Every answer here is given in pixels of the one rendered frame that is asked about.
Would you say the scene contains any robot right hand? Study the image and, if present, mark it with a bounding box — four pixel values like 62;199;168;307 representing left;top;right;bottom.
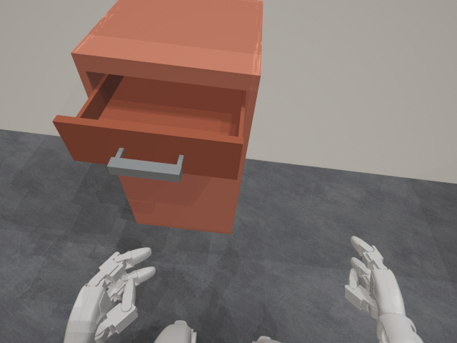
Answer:
345;236;406;320

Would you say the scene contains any cabinet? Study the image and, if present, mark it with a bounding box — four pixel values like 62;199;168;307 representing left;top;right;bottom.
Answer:
71;0;263;234

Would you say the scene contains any left robot thigh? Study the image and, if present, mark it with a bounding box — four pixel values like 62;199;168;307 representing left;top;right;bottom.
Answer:
154;324;197;343

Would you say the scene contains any drawer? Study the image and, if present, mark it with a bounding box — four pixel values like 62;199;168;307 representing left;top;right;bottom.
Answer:
52;74;246;180

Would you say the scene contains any robot left hand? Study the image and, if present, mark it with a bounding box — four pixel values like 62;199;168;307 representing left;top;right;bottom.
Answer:
64;247;156;343

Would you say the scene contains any handle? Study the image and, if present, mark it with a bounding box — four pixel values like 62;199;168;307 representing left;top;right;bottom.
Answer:
107;148;184;183

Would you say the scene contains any right robot forearm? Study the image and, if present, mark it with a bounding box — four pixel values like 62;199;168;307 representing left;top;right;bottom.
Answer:
376;313;423;343

